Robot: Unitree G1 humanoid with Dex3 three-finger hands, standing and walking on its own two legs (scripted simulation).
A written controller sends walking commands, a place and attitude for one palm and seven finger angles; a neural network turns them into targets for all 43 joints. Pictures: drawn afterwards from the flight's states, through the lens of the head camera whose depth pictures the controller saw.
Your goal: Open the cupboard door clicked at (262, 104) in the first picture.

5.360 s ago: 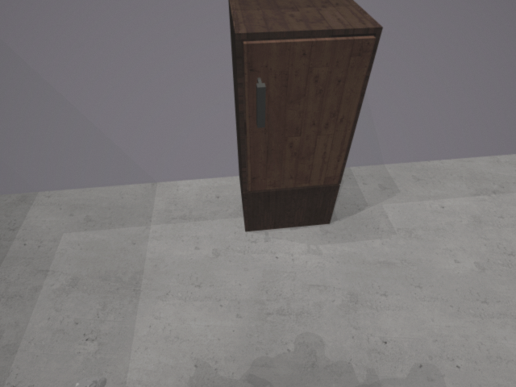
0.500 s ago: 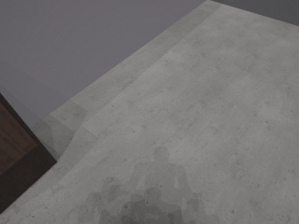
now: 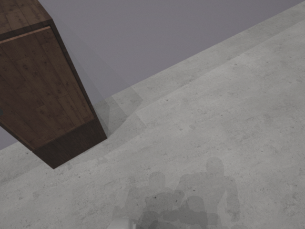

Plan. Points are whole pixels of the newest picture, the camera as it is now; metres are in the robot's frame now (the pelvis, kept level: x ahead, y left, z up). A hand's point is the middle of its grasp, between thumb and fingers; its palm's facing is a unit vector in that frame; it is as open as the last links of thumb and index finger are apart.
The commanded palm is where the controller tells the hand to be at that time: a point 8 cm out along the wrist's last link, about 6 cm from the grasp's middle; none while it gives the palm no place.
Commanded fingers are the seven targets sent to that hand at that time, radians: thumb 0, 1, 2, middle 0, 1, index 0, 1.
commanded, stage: turn to face it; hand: left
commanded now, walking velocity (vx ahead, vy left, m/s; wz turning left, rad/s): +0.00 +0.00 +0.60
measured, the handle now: out of the picture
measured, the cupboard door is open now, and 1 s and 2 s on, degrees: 0 0 0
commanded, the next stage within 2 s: take the last steps up to it in 0.90 s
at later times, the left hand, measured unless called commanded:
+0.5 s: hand out of the picture +0.06 +0.27 -0.15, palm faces +0.29 -0.91 -0.29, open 7.4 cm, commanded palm none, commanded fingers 0.00 0.90 0.90 -0.20 -0.30 -0.20 -0.30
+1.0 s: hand out of the picture -0.09 +0.22 -0.19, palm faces +0.56 -0.80 -0.21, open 7.4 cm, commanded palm none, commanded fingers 0.00 0.90 0.90 -0.20 -0.30 -0.20 -0.30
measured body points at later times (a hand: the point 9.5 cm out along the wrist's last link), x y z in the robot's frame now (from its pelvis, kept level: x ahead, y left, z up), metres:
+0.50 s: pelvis +0.01 +0.03 -0.01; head +0.05 +0.04 +0.44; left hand +0.05 +0.32 -0.13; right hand +0.16 -0.19 -0.15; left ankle -0.02 +0.14 -0.74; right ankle +0.04 -0.11 -0.71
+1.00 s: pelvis +0.00 +0.05 -0.02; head +0.02 +0.08 +0.43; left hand -0.12 +0.26 -0.18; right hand +0.23 -0.12 -0.15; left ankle -0.04 +0.13 -0.75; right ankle +0.05 -0.09 -0.74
